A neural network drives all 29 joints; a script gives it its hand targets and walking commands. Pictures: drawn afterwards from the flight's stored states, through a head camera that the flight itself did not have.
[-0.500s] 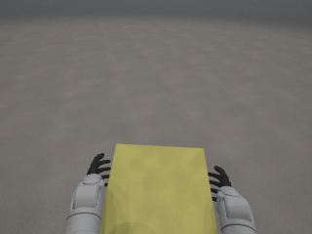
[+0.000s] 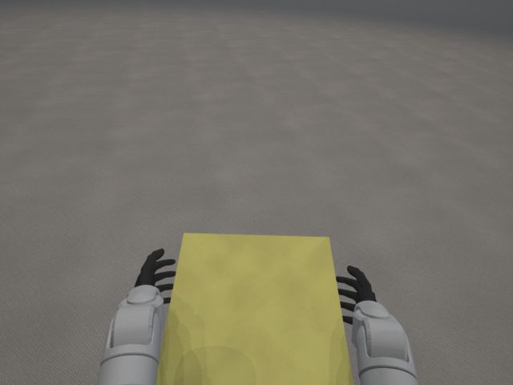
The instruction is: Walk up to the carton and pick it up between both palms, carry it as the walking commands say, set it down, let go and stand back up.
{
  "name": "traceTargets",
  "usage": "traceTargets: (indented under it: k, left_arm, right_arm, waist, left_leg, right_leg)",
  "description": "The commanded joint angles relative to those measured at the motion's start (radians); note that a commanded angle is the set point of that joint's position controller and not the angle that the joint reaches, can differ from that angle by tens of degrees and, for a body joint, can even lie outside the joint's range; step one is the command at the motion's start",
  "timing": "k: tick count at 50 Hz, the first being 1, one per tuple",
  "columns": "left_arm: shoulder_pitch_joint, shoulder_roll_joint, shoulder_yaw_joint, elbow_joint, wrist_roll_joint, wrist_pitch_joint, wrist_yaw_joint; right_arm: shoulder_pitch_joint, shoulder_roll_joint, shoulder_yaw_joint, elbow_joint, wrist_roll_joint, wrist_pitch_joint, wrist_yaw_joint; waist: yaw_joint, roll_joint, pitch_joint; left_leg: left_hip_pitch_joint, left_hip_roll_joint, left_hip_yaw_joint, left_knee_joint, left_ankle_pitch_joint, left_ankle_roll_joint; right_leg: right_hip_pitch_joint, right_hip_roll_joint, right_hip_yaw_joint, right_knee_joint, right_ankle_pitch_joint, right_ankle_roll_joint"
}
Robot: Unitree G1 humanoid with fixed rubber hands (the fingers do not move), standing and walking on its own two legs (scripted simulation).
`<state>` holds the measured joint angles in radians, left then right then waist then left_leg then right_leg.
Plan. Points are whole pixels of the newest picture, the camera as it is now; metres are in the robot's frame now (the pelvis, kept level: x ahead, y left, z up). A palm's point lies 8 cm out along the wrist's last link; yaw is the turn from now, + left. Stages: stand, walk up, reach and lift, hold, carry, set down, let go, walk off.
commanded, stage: hold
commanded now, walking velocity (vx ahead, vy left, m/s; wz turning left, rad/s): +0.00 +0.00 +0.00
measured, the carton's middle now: (254, 323) +0.28 +0.01 -0.05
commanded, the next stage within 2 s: carry in 0.18 s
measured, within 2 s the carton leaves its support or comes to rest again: neither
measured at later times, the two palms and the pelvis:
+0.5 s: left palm (136, 284) +0.27 +0.20 +0.06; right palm (357, 320) +0.25 -0.15 +0.04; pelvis -0.02 +0.04 -0.03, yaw -1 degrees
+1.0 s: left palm (126, 250) +0.29 +0.21 +0.12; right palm (358, 282) +0.27 -0.14 +0.10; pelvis -0.06 +0.02 -0.03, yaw -1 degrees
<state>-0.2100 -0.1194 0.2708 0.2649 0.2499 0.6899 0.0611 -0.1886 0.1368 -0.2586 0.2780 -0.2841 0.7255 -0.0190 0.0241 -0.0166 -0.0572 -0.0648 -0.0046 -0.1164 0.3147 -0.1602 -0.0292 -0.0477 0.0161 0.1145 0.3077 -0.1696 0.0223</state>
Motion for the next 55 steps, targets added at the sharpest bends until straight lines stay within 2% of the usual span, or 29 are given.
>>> traceTargets:
  k: [1, 4, 5, 6, 8, 9, 14, 18, 21, 23, 24, 25, 26, 27, 30, 31, 32, 33, 34, 36, 37, 41, 42, 43, 44, 46, 48, 52, 55]
  left_arm:
    - [-0.642, -0.918, -0.598, 0.024, -0.29, -0.014, -0.449]
    - [-0.714, -0.955, -0.596, 0.05, -0.278, -0.03, -0.443]
    - [-0.705, -0.982, -0.591, 0.06, -0.296, -0.04, -0.442]
    - [-0.676, -0.987, -0.598, 0.052, -0.284, -0.038, -0.438]
    - [-0.665, -0.989, -0.568, 0.088, -0.274, -0.042, -0.432]
    - [-0.641, -0.974, -0.623, 0.068, -0.269, -0.034, -0.42]
    - [-0.697, -0.97, -0.649, -0.014, -0.339, 0.042, -0.396]
    - [-0.713, -0.929, -0.674, -0.106, -0.387, 0.129, -0.37]
    - [-0.726, -0.949, -0.715, -0.176, -0.444, 0.216, -0.352]
    - [-0.761, -0.949, -0.729, -0.236, -0.49, 0.267, -0.345]
    - [-0.844, -0.952, -0.743, -0.193, -0.516, 0.285, -0.345]
    - [-0.95, -0.944, -0.781, -0.291, -0.57, 0.299, -0.328]
    - [-0.807, -0.933, -0.747, -0.231, -0.54, 0.338, -0.323]
    - [-1.062, -0.932, -0.817, -0.329, -0.618, 0.339, -0.305]
    - [-0.984, -0.902, -0.765, -0.256, -0.617, 0.411, -0.277]
    - [-1.153, -0.896, -0.79, -0.275, -0.662, 0.421, -0.272]
    - [-0.927, -0.921, -0.735, -0.216, -0.609, 0.47, -0.274]
    - [-1.245, -0.905, -0.766, -0.234, -0.682, 0.453, -0.262]
    - [-1.104, -0.904, -0.715, -0.174, -0.647, 0.48, -0.264]
    - [-1.202, -0.919, -0.691, -0.18, -0.671, 0.502, -0.26]
    - [-1.113, -0.954, -0.671, -0.111, -0.666, 0.525, -0.267]
    - [-1.343, -0.97, -0.613, -0.079, -0.697, 0.539, -0.259]
    - [-1.195, -0.998, -0.571, -0.035, -0.671, 0.558, -0.267]
    - [-1.248, -1.013, -0.575, -0.056, -0.683, 0.559, -0.262]
    - [-1.346, -0.991, -0.574, -0.11, -0.703, 0.554, -0.259]
    - [-1.237, -1.011, -0.521, -0.032, -0.659, 0.572, -0.254]
    - [-1.219, -1.036, -0.498, 0.016, -0.66, 0.58, -0.254]
    - [-1.295, -1.041, -0.484, 0.009, -0.673, 0.564, -0.262]
    - [-1.31, -1.024, -0.464, -0.022, -0.677, 0.558, -0.26]
  right_arm:
    - [-0.773, 0.87, 0.597, -0.132, 0.328, -0.078, 0.354]
    - [-0.801, 0.845, 0.535, -0.034, 0.307, -0.092, 0.383]
    - [-0.847, 0.861, 0.571, -0.062, 0.336, -0.096, 0.397]
    - [-0.842, 0.843, 0.555, -0.075, 0.33, -0.101, 0.399]
    - [-0.861, 0.864, 0.556, -0.055, 0.327, -0.097, 0.411]
    - [-0.795, 0.918, 0.605, -0.034, 0.332, -0.086, 0.385]
    - [-0.923, 0.953, 0.709, -0.174, 0.452, -0.016, 0.359]
    - [-0.939, 0.955, 0.747, -0.257, 0.517, 0.077, 0.337]
    - [-0.941, 0.924, 0.747, -0.335, 0.535, 0.158, 0.309]
    - [-0.951, 0.92, 0.767, -0.387, 0.551, 0.215, 0.293]
    - [-1.072, 0.893, 0.774, -0.406, 0.575, 0.228, 0.282]
    - [-1.096, 0.899, 0.796, -0.431, 0.613, 0.25, 0.27]
    - [-1.017, 0.89, 0.784, -0.423, 0.603, 0.286, 0.26]
    - [-1.245, 0.864, 0.824, -0.502, 0.67, 0.289, 0.249]
    - [-1.166, 0.841, 0.765, -0.428, 0.667, 0.361, 0.228]
    - [-1.268, 0.816, 0.742, -0.41, 0.677, 0.371, 0.218]
    - [-1.014, 0.834, 0.673, -0.335, 0.614, 0.419, 0.225]
    - [-1.341, 0.828, 0.704, -0.345, 0.702, 0.405, 0.221]
    - [-1.216, 0.829, 0.657, -0.284, 0.667, 0.431, 0.219]
    - [-1.275, 0.84, 0.624, -0.269, 0.678, 0.448, 0.213]
    - [-1.211, 0.844, 0.592, -0.245, 0.645, 0.465, 0.214]
    - [-1.47, 0.867, 0.55, -0.244, 0.697, 0.479, 0.203]
    - [-1.312, 0.879, 0.527, -0.218, 0.66, 0.502, 0.205]
    - [-1.372, 0.886, 0.5, -0.228, 0.662, 0.507, 0.201]
    - [-1.45, 0.896, 0.533, -0.267, 0.692, 0.496, 0.2]
    - [-1.407, 0.908, 0.491, -0.223, 0.682, 0.517, 0.201]
    - [-1.378, 0.899, 0.494, -0.226, 0.668, 0.526, 0.196]
    - [-1.549, 0.899, 0.538, -0.322, 0.702, 0.506, 0.19]
    - [-1.546, 0.906, 0.556, -0.334, 0.712, 0.505, 0.187]
  waist:
    - [-0.039, 0.074, -0.232]
    - [-0.058, 0.098, -0.284]
    - [-0.039, 0.033, -0.317]
    - [-0.057, 0.053, -0.305]
    - [-0.029, 0.043, -0.306]
    - [-0.05, -0.008, -0.352]
    - [-0.023, 0.045, -0.339]
    - [-0.027, -0.139, -0.321]
    - [-0.028, 0.021, -0.353]
    - [-0.026, -0.036, -0.346]
    - [-0.024, -0.017, -0.327]
    - [-0.025, -0.019, -0.356]
    - [-0.026, -0.032, -0.37]
    - [-0.026, 0.031, -0.396]
    - [-0.019, 0.036, -0.431]
    - [-0.019, 0.087, -0.442]
    - [-0.018, 0.118, -0.402]
    - [-0.019, 0.118, -0.431]
    - [-0.013, 0.115, -0.435]
    - [-0.011, 0.198, -0.434]
    - [-0.015, 0.153, -0.43]
    - [-0.018, 0.14, -0.451]
    - [-0.02, 0.105, -0.431]
    - [-0.02, 0.145, -0.439]
    - [-0.02, 0.104, -0.446]
    - [-0.019, 0.133, -0.43]
    - [-0.025, 0.065, -0.461]
    - [-0.025, 0.039, -0.428]
    - [-0.029, -0.057, -0.431]
  left_leg:
    - [0.01, -0.115, 0.103, -0.037, 0.061, 0.019]
    - [0.031, -0.096, 0.077, -0.038, 0.021, 0.004]
    - [0.041, -0.092, 0.073, -0.041, 0.017, 0.0]
    - [0.036, -0.084, 0.068, -0.039, 0.066, 0.003]
    - [0.045, -0.081, 0.07, -0.039, 0.03, 0.006]
    - [-0.053, 0.157, -0.025, 0.12, 0.187, 0.042]
    - [-0.238, 0.126, -0.016, 0.19, 0.161, 0.071]
    - [-0.285, 0.074, 0.023, 0.247, -0.052, 0.066]
    - [-0.24, 0.139, -0.05, 0.186, 0.058, 0.085]
    - [-0.303, 0.146, -0.064, 0.178, -0.007, 0.094]
    - [-0.309, 0.133, -0.067, 0.173, -0.067, 0.097]
    - [-0.304, 0.131, -0.047, 0.164, -0.079, 0.104]
    - [-0.278, 0.142, -0.055, 0.174, -0.024, 0.107]
    - [-0.238, 0.137, -0.038, 0.17, 0.015, 0.102]
    - [-0.259, 0.14, -0.057, 0.152, -0.038, 0.106]
    - [-0.273, 0.145, -0.063, 0.137, -0.059, 0.099]
    - [-0.305, 0.143, -0.067, 0.106, -0.172, 0.092]
    - [-0.261, 0.142, -0.074, 0.074, -0.176, 0.098]
    - [-0.232, 0.157, -0.073, 0.093, -0.143, 0.098]
    - [-0.265, 0.151, -0.068, 0.095, -0.102, 0.092]
    - [-0.277, 0.151, -0.068, 0.098, -0.156, 0.094]
    - [-0.265, 0.121, -0.016, 0.147, -0.03, 0.058]
    - [-0.278, 0.126, -0.021, 0.126, -0.064, 0.065]
    - [-0.273, 0.133, -0.019, 0.142, -0.029, 0.064]
    - [-0.284, 0.124, -0.023, 0.164, -0.068, 0.06]
    - [-0.288, 0.113, -0.006, 0.151, -0.057, 0.052]
    - [-0.268, 0.116, -0.017, 0.145, -0.082, 0.063]
    - [-0.297, 0.103, -0.023, 0.131, -0.164, 0.064]
    - [-0.313, 0.081, -0.005, 0.168, -0.202, 0.053]
  right_leg:
    - [0.026, 0.073, -0.056, -0.05, 0.062, -0.008]
    - [-0.022, 0.084, -0.074, -0.033, 0.008, -0.023]
    - [-0.02, 0.085, -0.087, -0.026, -0.001, -0.018]
    - [-0.021, 0.086, -0.083, -0.016, 0.042, -0.02]
    - [-0.024, 0.087, -0.077, -0.023, -0.001, -0.019]
    - [-0.069, -0.135, -0.077, 0.178, 0.054, -0.003]
    - [-0.076, -0.142, -0.047, 0.238, 0.058, -0.003]
    - [-0.153, -0.221, 0.067, 0.156, 0.004, -0.05]
    - [-0.229, -0.128, -0.037, 0.255, -0.022, -0.005]
    - [-0.196, -0.107, -0.058, 0.251, -0.063, -0.005]
    - [-0.223, -0.129, -0.015, 0.215, -0.101, -0.017]
    - [-0.201, -0.123, -0.03, 0.227, -0.092, -0.017]
    - [-0.2, -0.124, -0.026, 0.225, -0.058, -0.025]
    - [-0.219, -0.111, -0.034, 0.253, -0.05, -0.022]
    - [-0.18, -0.093, -0.042, 0.268, -0.049, -0.02]
    - [-0.179, -0.091, -0.055, 0.288, -0.066, -0.018]
    - [-0.206, -0.083, -0.049, 0.284, -0.144, -0.015]
    - [-0.206, -0.065, -0.069, 0.303, -0.141, -0.026]
    - [-0.232, -0.077, -0.062, 0.282, -0.131, -0.017]
    - [-0.209, -0.063, -0.074, 0.296, -0.098, -0.021]
    - [-0.193, -0.052, -0.086, 0.297, -0.106, -0.018]
    - [-0.181, -0.099, -0.051, 0.274, -0.006, -0.023]
    - [-0.19, -0.08, -0.07, 0.291, -0.05, -0.021]
    - [-0.199, -0.091, -0.065, 0.271, -0.02, -0.02]
    - [-0.17, -0.095, -0.045, 0.251, -0.023, -0.029]
    - [-0.184, -0.099, -0.052, 0.268, -0.022, -0.026]
    - [-0.179, -0.084, -0.053, 0.268, -0.043, -0.033]
    - [-0.18, -0.094, -0.035, 0.237, -0.072, -0.038]
    - [-0.186, -0.125, 0.004, 0.171, -0.164, -0.047]
